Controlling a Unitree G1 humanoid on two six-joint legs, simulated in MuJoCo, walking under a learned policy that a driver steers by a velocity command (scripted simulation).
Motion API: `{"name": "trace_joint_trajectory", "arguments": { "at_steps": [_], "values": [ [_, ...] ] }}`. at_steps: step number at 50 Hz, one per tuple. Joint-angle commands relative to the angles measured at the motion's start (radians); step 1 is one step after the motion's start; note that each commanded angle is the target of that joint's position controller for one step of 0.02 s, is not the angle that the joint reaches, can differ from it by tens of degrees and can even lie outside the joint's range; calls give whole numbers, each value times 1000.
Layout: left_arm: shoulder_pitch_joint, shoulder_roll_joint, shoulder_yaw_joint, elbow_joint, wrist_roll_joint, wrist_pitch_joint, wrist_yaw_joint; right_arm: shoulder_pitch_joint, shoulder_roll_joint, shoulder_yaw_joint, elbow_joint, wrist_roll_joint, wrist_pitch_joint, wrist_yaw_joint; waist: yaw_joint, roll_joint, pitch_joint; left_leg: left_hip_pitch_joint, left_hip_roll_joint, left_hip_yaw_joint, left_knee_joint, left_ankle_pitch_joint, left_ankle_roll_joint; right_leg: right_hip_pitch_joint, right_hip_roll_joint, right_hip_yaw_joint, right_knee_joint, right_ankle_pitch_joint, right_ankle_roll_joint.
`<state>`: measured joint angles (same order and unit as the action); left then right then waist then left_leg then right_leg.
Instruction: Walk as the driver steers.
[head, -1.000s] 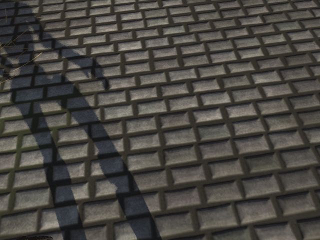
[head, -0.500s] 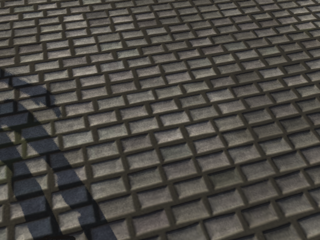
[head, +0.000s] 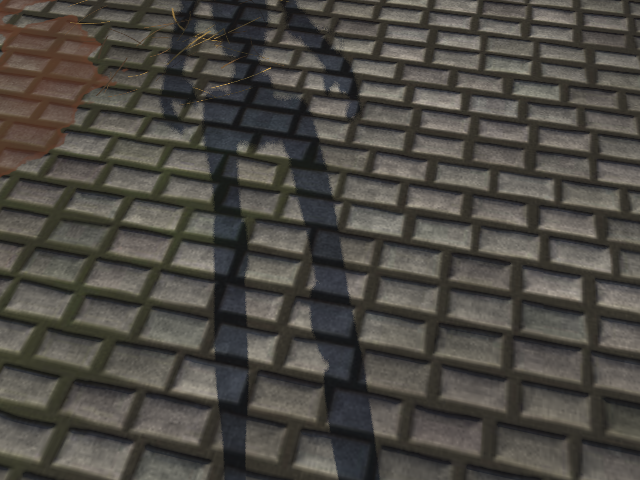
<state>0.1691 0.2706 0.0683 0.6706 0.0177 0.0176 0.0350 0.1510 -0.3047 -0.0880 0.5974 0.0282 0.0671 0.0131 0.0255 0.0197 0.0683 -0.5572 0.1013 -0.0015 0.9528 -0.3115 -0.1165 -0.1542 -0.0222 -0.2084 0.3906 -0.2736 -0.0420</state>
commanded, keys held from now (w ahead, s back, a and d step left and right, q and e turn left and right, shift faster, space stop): q+shift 0.20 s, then shift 0.02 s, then e+shift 0.22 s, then w+e+shift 0.56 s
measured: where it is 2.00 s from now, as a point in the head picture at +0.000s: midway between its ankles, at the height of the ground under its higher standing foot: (442, 313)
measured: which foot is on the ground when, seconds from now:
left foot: up 0.00-0.12, down 0.14-0.78, up 0.80-1.00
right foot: down 0.00-0.14, up 0.16-0.76, down 0.78-1.00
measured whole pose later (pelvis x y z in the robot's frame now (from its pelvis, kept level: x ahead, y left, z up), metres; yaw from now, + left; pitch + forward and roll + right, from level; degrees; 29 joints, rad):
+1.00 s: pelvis +0.27 -0.06 +0.00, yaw -13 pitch +3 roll +1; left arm 0.47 0.28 0.04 0.76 0.01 -0.03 -0.02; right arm 0.14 -0.30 -0.02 0.67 -0.07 -0.03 0.05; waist 0.06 0.04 -0.02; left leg -0.66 0.10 -0.02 1.06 -0.21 -0.06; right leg -0.08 0.10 0.06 0.38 -0.34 -0.11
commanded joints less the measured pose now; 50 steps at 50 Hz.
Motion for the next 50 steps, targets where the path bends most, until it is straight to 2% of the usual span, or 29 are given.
{"name": "trace_joint_trajectory", "arguments": {
  "at_steps": [1, 5, 6, 7, 8, 9, 10, 11, 12, 13, 14, 18, 20, 22, 24, 26, 29, 33, 34, 36, 38, 39, 40, 41, 42, 44, 45, 46, 50],
  "values": [
    [-15, 211, 67, -51, -14, -11, -11, -74, -74, -16, -104, 0, -5, 12, 22, -143, -100, -28, -4, 57, -104, 0, 26, 165, -292, 114, -56, 568, -167],
    [-29, 217, 78, -30, -48, -22, -33, -59, -92, -34, -108, 7, 22, 26, -12, -163, -130, 140, -47, 110, -303, -18, 100, 165, -310, 44, 63, 633, -102],
    [-46, 208, 77, -25, -59, -22, -34, 5, -106, -47, -89, 6, 24, 24, -58, -147, -153, 254, -78, 122, -410, 46, 135, 126, -289, 3, 165, 663, -64],
    [-12, 180, 70, -5, -59, -26, -40, 118, -159, -74, -55, 1, 20, 5, -113, -68, -196, 460, -102, 72, -522, 225, 192, 6, -230, -36, 342, 603, 3],
    [-24, 118, 51, -49, -14, -32, -41, 200, -294, -111, -53, 7, 11, -18, -113, 185, -211, 715, 101, -259, -523, 766, 295, -346, -115, -52, 646, -80, 88],
    [-57, 98, 36, -118, 15, -45, -35, 117, -358, -108, -96, -41, -16, -10, -66, 302, -341, 751, 296, -627, -536, 733, 534, -571, 20, 151, 882, -433, 135],
    [-121, 161, 50, -103, 7, -43, -30, 106, -271, -87, -97, -33, -45, 7, -118, 124, -329, 715, 270, -535, -579, 657, 512, -601, -8, 273, 920, -396, 127],
    [-142, 162, 49, -110, -14, -44, -25, 72, -228, -69, -79, -22, -60, 1, -86, 107, -247, 642, 219, -432, -589, 590, 453, -602, -20, 280, 888, -307, 105],
    [-96, 167, 52, -74, -12, -38, -13, 7, -184, -54, -80, -7, -60, -10, -43, 40, -200, 582, 170, -340, -580, 548, 392, -589, -50, 273, 828, -223, 104],
    [-66, 182, 55, -56, -5, -29, -5, -46, -144, -37, -85, 1, -57, -23, -22, 58, -190, 525, 149, -282, -575, 577, 365, -540, -60, 265, 780, -164, 111],
    [-31, 175, 53, -32, -5, -21, -8, -65, -129, -24, -86, -12, -56, -32, -10, 77, -206, 467, 129, -232, -576, 644, 362, -454, -48, 240, 795, -119, 122],
    [33, 81, 12, 15, -24, -4, -19, -79, -39, 22, -27, -52, -72, -39, 2, 90, -222, 387, 73, -75, -597, 596, 326, -251, -68, 226, 561, -20, 140],
    [-12, 85, 3, -1, -29, 4, -24, -67, -66, 18, 0, -65, -75, -37, -34, 125, -168, 351, 85, -63, -627, 451, 328, -200, -69, 219, 457, -9, 134],
    [-45, 151, 18, -30, -39, 12, -24, -57, -141, -4, 15, -65, -67, -38, -60, 139, -102, 343, 133, -106, -650, 313, 355, -247, -57, 203, 459, -65, 126],
    [-47, 168, 20, -48, -57, 12, -28, 16, -194, -26, 33, -39, -66, -37, -100, 142, -74, 399, 204, -224, -748, -177, 365, -370, -67, 196, 487, -111, 95],
    [-76, 158, 19, -66, -61, 1, -35, 54, -184, -26, 53, -21, -87, -37, -111, 128, -20, 497, 274, -339, -810, -401, 356, -534, -94, 231, 514, -137, 59],
    [-66, 114, 13, -67, -59, -25, -50, 67, -154, -28, 70, -17, -124, -39, -95, 69, -14, 623, 291, -286, -833, -327, 323, -631, -130, 255, 507, -126, 22],
    [-49, 83, 2, -74, -65, -34, -69, 35, -163, -41, 67, -18, -145, -21, -72, 54, -38, 583, 247, -98, -839, -214, 285, -529, -144, 202, 447, -100, 8],
    [-63, 112, 7, -80, 27, -2, -111, 70, -158, -30, 82, -101, -134, -7, -71, 52, -70, 525, 212, 16, -828, -256, 244, -401, -76, 119, 362, -97, 2],
    [-61, 117, 13, -83, 17, 11, -137, 56, -173, -34, 84, -91, -127, 3, -65, 115, -54, 425, 185, 101, -791, -293, 211, -266, -36, 38, 315, -78, -19],
    [67, 119, 17, -37, 12, 6, -130, 32, -181, -32, 82, -74, -118, 5, 19, 45, -60, 303, 157, 189, -599, -198, 191, -58, 27, -9, 252, -59, -54],
    [290, 162, 40, 43, 14, -2, -110, 18, -149, -19, 77, -79, -115, 7, 127, -86, -130, 211, 94, 267, -248, 73, 175, 154, 71, 37, 218, -144, -88],
    [485, 255, 56, 93, 11, -13, -85, -72, -30, 20, 29, -96, -115, 12, 209, -362, -127, -87, 2, 263, 205, -149, 138, 293, -125, 405, 68, -397, -148],
    [387, 342, 58, 25, -2, -20, -75, -154, -4, 34, -75, -101, -128, 16, 161, -448, -112, -437, -156, 40, 380, -272, 100, 327, -256, 994, -225, -596, -256],
    [317, 322, 60, 2, 1, -18, -64, -176, -72, 29, -79, -109, -144, 21, 145, -254, -62, -527, -68, -48, 432, -170, 100, 345, -317, 992, -261, -546, -276],
    [279, 262, 45, 5, 4, -28, -53, -74, -129, 23, -14, -102, -162, 25, 61, -63, -44, -398, 3, -52, 312, -1, 98, 228, -247, 785, -181, -354, -245],
    [243, 240, 34, 0, -5, -37, -49, -40, -130, 25, 5, -109, -153, 28, 25, -48, -32, -317, 17, -50, 247, 36, 86, 149, -189, 711, -200, -312, -225],
    [225, 223, 26, -4, -7, -50, -47, -25, -127, 29, 14, -109, -138, 33, 7, -81, -18, -264, 17, -42, 205, 67, 72, 91, -156, 669, -226, -272, -224],
    [273, 213, 27, 33, -13, -80, -52, -149, -102, 48, -24, -84, -102, 37, 15, -44, 58, -253, -26, 13, 3, 161, 37, 34, -79, 574, -276, -3, -243]
  ]
}}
